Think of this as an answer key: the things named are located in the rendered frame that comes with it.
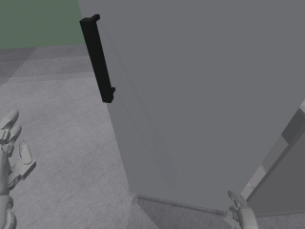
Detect fridge door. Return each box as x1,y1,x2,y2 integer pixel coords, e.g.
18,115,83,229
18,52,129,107
77,0,305,212

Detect robot right hand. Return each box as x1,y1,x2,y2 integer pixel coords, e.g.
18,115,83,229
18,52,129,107
223,190,259,229

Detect handle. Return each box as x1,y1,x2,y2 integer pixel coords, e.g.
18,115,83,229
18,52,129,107
79,14,115,103

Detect left robot forearm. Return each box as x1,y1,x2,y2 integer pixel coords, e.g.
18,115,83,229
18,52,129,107
0,195,17,229

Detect robot left hand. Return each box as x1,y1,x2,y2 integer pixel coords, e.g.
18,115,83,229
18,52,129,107
0,109,36,196

